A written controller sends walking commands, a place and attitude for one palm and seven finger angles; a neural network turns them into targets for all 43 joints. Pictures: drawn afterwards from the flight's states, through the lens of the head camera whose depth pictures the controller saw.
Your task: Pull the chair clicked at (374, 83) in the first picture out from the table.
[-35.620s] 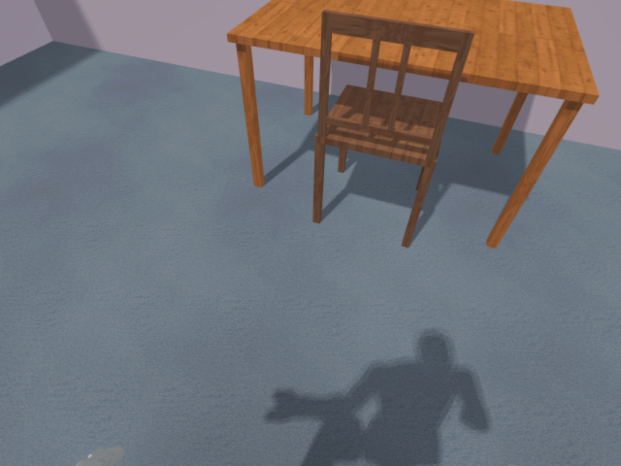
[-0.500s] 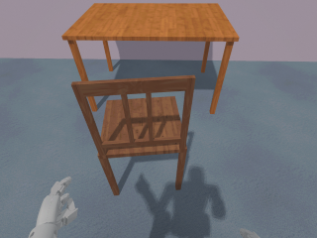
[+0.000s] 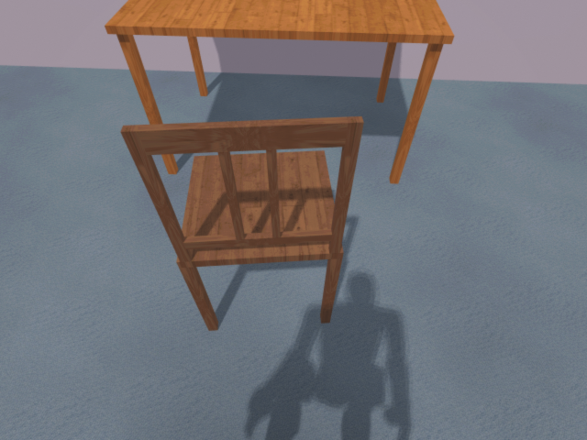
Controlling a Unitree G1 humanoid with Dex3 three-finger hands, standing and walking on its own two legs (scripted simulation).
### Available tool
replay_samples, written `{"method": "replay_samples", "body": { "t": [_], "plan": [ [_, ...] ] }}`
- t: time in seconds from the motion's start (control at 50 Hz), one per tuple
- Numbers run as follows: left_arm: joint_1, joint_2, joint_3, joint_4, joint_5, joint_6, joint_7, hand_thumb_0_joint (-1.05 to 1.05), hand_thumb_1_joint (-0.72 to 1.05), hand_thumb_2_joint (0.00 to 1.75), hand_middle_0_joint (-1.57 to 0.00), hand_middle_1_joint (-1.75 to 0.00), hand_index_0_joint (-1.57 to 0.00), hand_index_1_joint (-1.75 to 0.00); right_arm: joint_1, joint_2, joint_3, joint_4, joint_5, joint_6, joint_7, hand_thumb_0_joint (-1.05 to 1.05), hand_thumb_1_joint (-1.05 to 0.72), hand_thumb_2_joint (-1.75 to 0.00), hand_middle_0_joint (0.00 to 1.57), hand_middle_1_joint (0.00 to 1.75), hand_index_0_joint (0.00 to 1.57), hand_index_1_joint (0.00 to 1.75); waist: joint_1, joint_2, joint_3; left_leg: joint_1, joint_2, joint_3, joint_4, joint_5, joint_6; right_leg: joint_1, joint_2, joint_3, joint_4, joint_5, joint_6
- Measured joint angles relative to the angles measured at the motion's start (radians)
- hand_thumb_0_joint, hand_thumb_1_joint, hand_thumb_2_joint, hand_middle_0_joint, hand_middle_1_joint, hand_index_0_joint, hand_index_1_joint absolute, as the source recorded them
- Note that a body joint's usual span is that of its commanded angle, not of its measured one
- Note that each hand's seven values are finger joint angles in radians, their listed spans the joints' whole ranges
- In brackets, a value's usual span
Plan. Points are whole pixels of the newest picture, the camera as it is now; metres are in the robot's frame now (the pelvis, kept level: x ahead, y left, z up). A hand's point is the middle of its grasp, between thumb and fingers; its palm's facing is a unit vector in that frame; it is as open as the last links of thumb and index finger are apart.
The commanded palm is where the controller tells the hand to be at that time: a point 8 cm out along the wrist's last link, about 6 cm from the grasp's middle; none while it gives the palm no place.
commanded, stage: let the arm hang, fingers relaxed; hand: left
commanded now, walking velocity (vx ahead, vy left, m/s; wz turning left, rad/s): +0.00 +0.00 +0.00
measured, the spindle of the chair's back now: (233, 198) +0.58 +0.17 -0.09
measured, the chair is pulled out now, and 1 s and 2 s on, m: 0.64 0.64 0.64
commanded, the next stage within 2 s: look to check the result in 0.46 s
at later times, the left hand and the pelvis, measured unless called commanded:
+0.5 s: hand out of the picture -0.01 +0.13 -0.18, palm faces +0.04 -0.99 -0.14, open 7.3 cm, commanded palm none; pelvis +0.00 -0.02 +0.00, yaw +0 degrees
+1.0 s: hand out of the picture -0.01 +0.13 -0.18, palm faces +0.04 -0.99 -0.16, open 7.4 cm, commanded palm none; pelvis +0.00 -0.02 +0.00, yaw +0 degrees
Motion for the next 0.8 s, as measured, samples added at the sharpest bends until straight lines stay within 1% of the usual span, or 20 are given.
{"method": "replay_samples", "body": {
  "t": [0.2,0.32,0.48,0.8],
  "plan": [
    [-0.001,-0.070,-0.015,0.022,-0.001,-0.013,0.004,0.00,0.91,0.90,-0.19,-0.30,-0.20,-0.30,-0.016,0.040,0.007,0.025,0.002,-0.010,-0.004,0.00,-0.90,-0.90,0.20,0.30,0.20,0.29,0.002,0.000,-0.017,0.007,0.007,0.003,0.000,-0.002,-0.009,-0.001,0.006,0.003,0.014,-0.008,-0.009],
    [-0.018,-0.096,-0.016,0.013,0.001,-0.019,0.006,0.00,0.91,0.90,-0.20,-0.30,-0.20,-0.30,-0.022,0.048,0.004,0.028,0.000,-0.011,-0.008,0.00,-0.91,-0.90,0.20,0.30,0.20,0.29,0.002,-0.008,-0.025,0.005,0.013,-0.001,0.006,-0.005,-0.016,-0.002,0.012,-0.001,0.017,-0.011,-0.016],
    [-0.021,-0.082,-0.006,0.010,0.000,-0.021,0.008,0.01,0.91,0.90,-0.20,-0.30,-0.20,-0.30,-0.013,0.047,-0.001,0.029,0.000,-0.013,-0.012,0.00,-0.91,-0.90,0.20,0.30,0.20,0.29,-0.002,-0.016,-0.022,0.004,0.021,-0.009,0.014,-0.011,-0.024,0.003,0.021,-0.008,0.015,-0.014,-0.024],
    [-0.032,-0.067,0.000,0.004,-0.003,-0.022,0.009,0.00,0.91,0.90,-0.19,-0.30,-0.20,-0.30,-0.015,0.046,0.001,0.033,0.002,-0.013,-0.015,0.00,-0.91,-0.90,0.20,0.30,0.20,0.29,-0.002,-0.011,-0.012,0.014,0.025,-0.014,-0.002,-0.003,-0.030,0.013,0.025,-0.012,0.004,-0.011,-0.030]
  ]
}}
